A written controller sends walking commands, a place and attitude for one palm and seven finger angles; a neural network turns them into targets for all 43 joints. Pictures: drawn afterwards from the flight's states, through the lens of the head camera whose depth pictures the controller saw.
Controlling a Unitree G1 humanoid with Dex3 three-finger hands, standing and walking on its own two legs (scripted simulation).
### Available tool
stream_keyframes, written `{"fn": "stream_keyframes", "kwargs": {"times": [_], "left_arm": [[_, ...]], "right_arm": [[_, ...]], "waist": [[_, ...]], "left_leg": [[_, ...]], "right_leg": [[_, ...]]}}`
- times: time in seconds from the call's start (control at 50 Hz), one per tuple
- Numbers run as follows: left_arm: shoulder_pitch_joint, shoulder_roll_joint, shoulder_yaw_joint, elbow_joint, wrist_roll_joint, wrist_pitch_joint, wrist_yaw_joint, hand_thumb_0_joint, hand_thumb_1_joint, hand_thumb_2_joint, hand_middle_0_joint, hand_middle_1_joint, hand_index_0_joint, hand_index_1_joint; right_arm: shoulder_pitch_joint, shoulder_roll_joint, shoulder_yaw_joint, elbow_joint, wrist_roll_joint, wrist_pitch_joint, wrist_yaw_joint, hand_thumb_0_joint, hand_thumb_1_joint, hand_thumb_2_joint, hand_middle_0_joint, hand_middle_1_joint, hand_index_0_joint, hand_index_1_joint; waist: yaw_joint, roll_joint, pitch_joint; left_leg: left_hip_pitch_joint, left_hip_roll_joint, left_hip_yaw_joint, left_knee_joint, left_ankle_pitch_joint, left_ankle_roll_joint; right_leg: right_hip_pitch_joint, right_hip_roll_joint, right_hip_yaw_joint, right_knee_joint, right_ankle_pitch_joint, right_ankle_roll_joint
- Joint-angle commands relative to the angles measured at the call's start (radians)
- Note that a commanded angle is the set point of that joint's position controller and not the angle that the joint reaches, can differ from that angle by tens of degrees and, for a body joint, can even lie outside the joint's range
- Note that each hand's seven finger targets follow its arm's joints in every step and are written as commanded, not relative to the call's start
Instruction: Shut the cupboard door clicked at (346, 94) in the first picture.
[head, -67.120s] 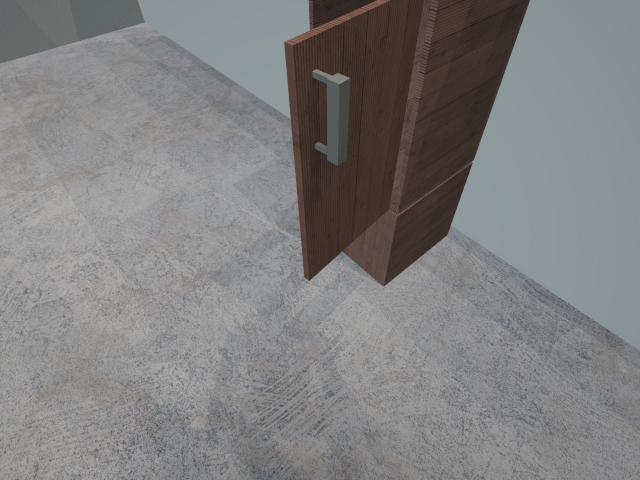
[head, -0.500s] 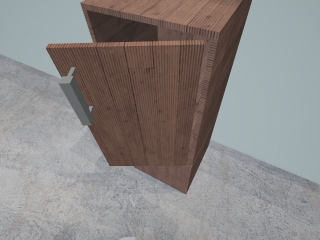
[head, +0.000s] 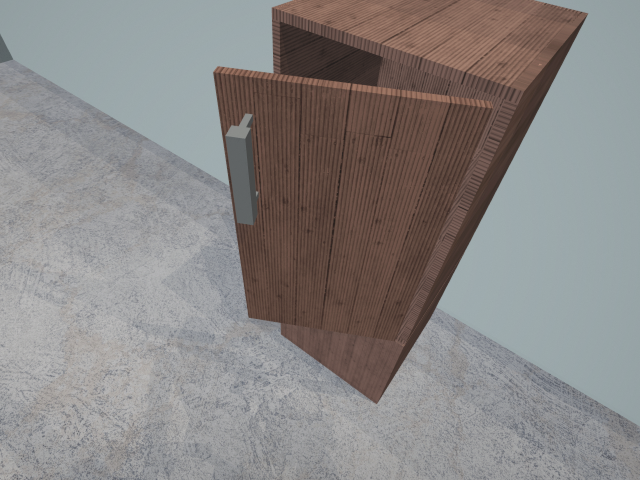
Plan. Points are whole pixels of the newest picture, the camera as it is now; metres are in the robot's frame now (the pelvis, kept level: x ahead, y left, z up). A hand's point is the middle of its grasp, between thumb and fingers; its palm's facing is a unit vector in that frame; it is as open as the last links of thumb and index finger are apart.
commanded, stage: come to a stop and stand still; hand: left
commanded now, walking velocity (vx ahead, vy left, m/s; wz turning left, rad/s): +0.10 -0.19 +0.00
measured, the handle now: (247, 170) +0.49 +0.17 +0.12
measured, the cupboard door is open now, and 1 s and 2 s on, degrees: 28 28 28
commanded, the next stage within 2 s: look again from close up in 0.24 s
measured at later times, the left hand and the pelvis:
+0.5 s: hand out of the picture +0.08 +0.15 -0.17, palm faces -0.07 -0.97 -0.24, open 7.3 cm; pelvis +0.02 -0.02 +0.00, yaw -2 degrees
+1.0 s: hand out of the picture +0.07 +0.16 -0.13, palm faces +0.15 -0.97 -0.21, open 7.3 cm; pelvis +0.00 -0.03 +0.00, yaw -3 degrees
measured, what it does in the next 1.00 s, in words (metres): steps on the spot: right foot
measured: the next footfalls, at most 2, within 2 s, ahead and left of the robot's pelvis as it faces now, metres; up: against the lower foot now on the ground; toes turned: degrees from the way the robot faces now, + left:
right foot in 0.36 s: +0.04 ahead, -0.12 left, +0.00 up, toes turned -3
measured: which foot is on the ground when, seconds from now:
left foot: down 0.00-1.00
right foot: up 0.00-0.34, down 0.36-1.00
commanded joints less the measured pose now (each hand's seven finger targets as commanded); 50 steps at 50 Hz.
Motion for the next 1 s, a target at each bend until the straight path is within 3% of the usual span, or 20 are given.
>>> {"fn": "stream_keyframes", "kwargs": {"times": [0.0, 0.06, 0.12, 0.26, 0.3, 0.32, 0.34, 0.36, 0.38, 0.42, 0.44, 0.5, 0.52, 0.64, 0.88, 0.9, 0.92, 0.94, 0.96, 0.98], "left_arm": [[-0.064, 0.022, 0.005, -0.075, 0.006, -0.029, -0.008, 0.0, 0.9, 0.9, -0.2, -0.3, -0.2, -0.3], [-0.017, 0.003, 0.009, -0.042, 0.001, -0.03, -0.023, 0.0, 0.9, 0.9, -0.2, -0.3, -0.2, -0.3], [-0.038, 0.008, 0.009, -0.052, 0.0, -0.021, -0.021, 0.0, 0.9, 0.9, -0.2, -0.3, -0.2, -0.3], [-0.114, -0.016, -0.002, -0.079, -0.018, -0.028, -0.011, 0.0, 0.9, 0.9, -0.2, -0.3, -0.2, -0.3], [-0.042, -0.006, 0.001, -0.044, -0.019, -0.043, -0.008, 0.0, 0.9, 0.9, -0.2, -0.3, -0.2, -0.3], [0.05, 0.054, -0.012, 0.029, -0.008, -0.055, 0.035, 0.0, 0.9, 0.9, -0.2, -0.3, -0.2, -0.3], [0.012, 0.1, -0.012, -0.018, -0.015, -0.066, 0.028, 0.0, 0.9, 0.9, -0.2, -0.3, -0.2, -0.3], [-0.036, 0.114, -0.012, -0.027, -0.02, -0.083, 0.022, 0.0, 0.9, 0.9, -0.2, -0.3, -0.2, -0.3], [-0.056, 0.119, -0.018, -0.037, -0.012, -0.085, 0.02, 0.0, 0.9, 0.9, -0.2, -0.3, -0.2, -0.3], [-0.058, 0.079, -0.015, -0.025, -0.02, -0.095, 0.031, 0.0, 0.9, 0.9, -0.2, -0.3, -0.2, -0.3], [-0.071, 0.067, -0.022, -0.029, -0.023, -0.095, 0.036, 0.0, 0.9, 0.9, -0.2, -0.3, -0.2, -0.3], [-0.079, 0.059, -0.031, -0.027, -0.028, -0.087, 0.031, 0.0, 0.9, 0.9, -0.2, -0.3, -0.2, -0.3], [-0.079, 0.064, -0.029, -0.025, -0.028, -0.085, 0.03, 0.0, 0.9, 0.9, -0.2, -0.3, -0.2, -0.3], [-0.091, 0.067, -0.032, -0.028, -0.024, -0.075, 0.025, 0.0, 0.9, 0.9, -0.2, -0.3, -0.2, -0.3], [-0.068, 0.085, -0.029, -0.029, -0.022, -0.068, 0.014, 0.0, 0.9, 0.9, -0.2, -0.3, -0.2, -0.3], [0.066, 0.123, -0.014, 0.019, -0.017, -0.083, 0.054, 0.0, 0.9, 0.9, -0.2, -0.3, -0.2, -0.3], [-0.838, 0.747, 0.384, -1.549, -0.204, -0.423, 0.02, 0.0, 0.9, 0.9, -0.2, -0.3, -0.2, -0.3], [-0.135, 0.185, -0.021, -1.162, -0.17, -0.306, 0.028, 0.0, 0.9, 0.9, -0.218, -0.32, -0.218, -0.32], [-0.162, 0.171, 0.014, -1.262, -0.206, -0.26, 0.076, 0.0, 0.9, 0.9, -0.237, -0.34, -0.237, -0.34], [0.065, -0.069, -0.064, -1.022, -0.206, -0.141, 0.079, 0.0, 0.9, 0.9, -0.255, -0.36, -0.255, -0.36]], "right_arm": [[0.124, -0.125, -0.011, 0.006, -0.012, -0.016, -0.026, 0.0, -0.9, -0.9, 0.2, 0.3, 0.2, 0.3], [0.113, -0.09, -0.003, -0.002, -0.005, -0.031, -0.033, 0.0, -0.9, -0.9, 0.2, 0.3, 0.2, 0.3], [0.178, -0.11, -0.003, 0.018, -0.008, -0.036, -0.045, 0.0, -0.9, -0.9, 0.2, 0.3, 0.2, 0.3], [0.231, -0.128, -0.011, 0.066, -0.014, -0.024, -0.054, 0.0, -0.9, -0.9, 0.2, 0.3, 0.2, 0.3], [0.227, -0.123, -0.012, 0.081, -0.003, -0.022, -0.049, 0.0, -0.9, -0.9, 0.2, 0.3, 0.2, 0.3], [0.08, -0.162, -0.02, 0.036, 0.026, -0.043, -0.034, 0.0, -0.9, -0.9, 0.2, 0.3, 0.2, 0.3], [0.123, -0.06, 0.001, -0.009, 0.013, -0.032, -0.022, 0.0, -0.9, -0.9, 0.2, 0.3, 0.2, 0.3], [0.138, -0.017, 0.011, 0.001, -0.002, -0.029, -0.017, 0.0, -0.9, -0.9, 0.2, 0.3, 0.2, 0.3], [0.173, -0.006, 0.011, 0.013, 0.003, -0.031, -0.013, 0.0, -0.9, -0.9, 0.2, 0.3, 0.2, 0.3], [0.224, -0.033, 0.013, 0.042, 0.007, -0.036, -0.017, 0.0, -0.9, -0.9, 0.2, 0.3, 0.2, 0.3], [0.231, -0.039, 0.013, 0.043, 0.011, -0.039, -0.021, 0.0, -0.9, -0.9, 0.2, 0.3, 0.2, 0.3], [0.214, -0.05, 0.019, 0.064, 0.009, -0.045, -0.028, 0.0, -0.9, -0.9, 0.2, 0.3, 0.2, 0.3], [0.209, -0.054, 0.019, 0.067, 0.008, -0.041, -0.031, 0.0, -0.9, -0.9, 0.2, 0.3, 0.2, 0.3], [0.187, -0.061, 0.02, 0.07, 0.009, -0.028, -0.032, 0.0, -0.9, -0.9, 0.2, 0.3, 0.2, 0.3], [0.153, -0.083, 0.027, 0.078, 0.008, -0.029, -0.028, 0.0, -0.9, -0.9, 0.2, 0.3, 0.2, 0.3], [0.015, -0.132, 0.008, 0.013, 0.021, -0.026, -0.021, 0.0, -0.9, -0.9, 0.2, 0.3, 0.2, 0.3], [0.128, -0.316, -0.052, -0.249, 0.002, -0.234, -0.172, 0.0, -0.9, -0.9, 0.2, 0.3, 0.2, 0.3], [-0.016, -0.173, 0.042, -0.242, 0.066, -0.285, -0.147, 0.0, -0.9, -0.9, 0.2, 0.3, 0.2, 0.3], [-0.015, -0.208, 0.038, -0.255, 0.055, -0.32, -0.13, 0.0, -0.9, -0.9, 0.2, 0.3, 0.2, 0.3], [-0.021, -0.149, 0.022, -0.227, 0.069, -0.336, -0.105, 0.0, -0.9, -0.9, 0.2, 0.3, 0.2, 0.3]], "waist": [[-0.063, 0.249, 0.133], [-0.041, 0.133, 0.138], [-0.061, 0.155, 0.109], [-0.079, 0.201, 0.042], [-0.042, 0.16, -0.019], [0.011, 0.111, 0.01], [-0.051, 0.016, 0.005], [-0.057, 0.02, -0.029], [-0.074, 0.024, -0.054], [-0.087, -0.168, -0.145], [-0.09, -0.161, -0.149], [-0.079, 0.076, -0.063], [-0.076, 0.103, -0.033], [-0.082, -0.025, 0.071], [-0.069, 0.05, 0.072], [0.011, -0.188, 0.149], [-0.15, -0.012, -0.302], [-0.094, 0.337, -0.398], [-0.044, 0.399, -0.42], [-0.068, 0.234, -0.24]], "left_leg": [[-0.082, 0.287, -0.343, -0.382, -0.132, 0.157], [-0.08, 0.228, -0.215, -0.338, 0.068, 0.141], [0.011, 0.254, -0.208, -0.292, 0.256, 0.16], [0.051, 0.246, -0.201, -0.159, 0.595, 0.156], [0.014, 0.195, -0.154, -0.079, 0.477, 0.095], [-0.039, 0.155, -0.028, 0.103, 0.377, 0.02], [-0.139, 0.054, -0.009, 0.135, -0.013, -0.009], [-0.11, 0.037, -0.011, 0.129, -0.082, -0.014], [-0.086, 0.018, 0.006, 0.116, -0.074, -0.021], [-0.11, 0.035, -0.017, 0.099, -0.004, -0.01], [-0.081, 0.037, -0.03, 0.052, 0.033, -0.007], [0.0, 0.072, -0.057, -0.007, 0.333, -0.001], [0.0, 0.081, -0.054, -0.004, 0.362, -0.003], [-0.011, 0.072, -0.054, -0.063, 0.19, -0.005], [0.01, 0.068, -0.056, -0.12, 0.146, 0.002], [-0.17, 0.063, -0.014, 0.141, 0.045, -0.026], [0.36, 0.067, 0.065, 0.34, 0.323, 0.021], [0.129, -0.019, -0.005, 0.167, 0.363, 0.025], [0.134, -0.014, -0.001, 0.033, 0.435, 0.019], [0.044, 0.023, -0.034, -0.025, 0.397, 0.014]], "right_leg": [[-0.169, 0.006, 0.088, 0.31, -0.09, 0.005], [-0.166, 0.017, 0.08, 0.414, 0.003, 0.01], [-0.203, 0.011, 0.089, 0.434, -0.021, 0.02], [0.024, 0.031, 0.042, 0.032, -0.09, 0.014], [0.2, 0.029, 0.033, -0.197, 0.123, 0.018], [0.17, -0.043, 0.129, -0.224, 0.33, -0.006], [0.157, -0.147, 0.267, -0.257, 0.256, -0.064], [0.177, -0.203, 0.27, -0.248, 0.327, -0.106], [0.192, -0.182, 0.218, -0.222, 0.371, -0.127], [0.344, -0.136, 0.191, -0.128, 0.692, -0.121], [0.348, -0.135, 0.179, -0.104, 0.743, -0.114], [0.242, -0.08, 0.139, -0.07, 0.636, -0.062], [0.223, -0.072, 0.14, -0.081, 0.601, -0.056], [0.159, -0.064, 0.154, -0.169, 0.395, -0.052], [0.15, -0.052, 0.168, -0.232, 0.187, -0.049], [0.197, -0.13, 0.258, -0.227, 0.778, 0.045], [0.221, -0.088, 0.29, -0.116, 0.617, 0.007], [0.231, 0.0, 0.185, 0.08, 0.458, -0.017], [0.184, 0.021, 0.064, -0.029, 0.371, -0.027], [0.118, 0.024, 0.008, -0.052, 0.251, -0.011]]}}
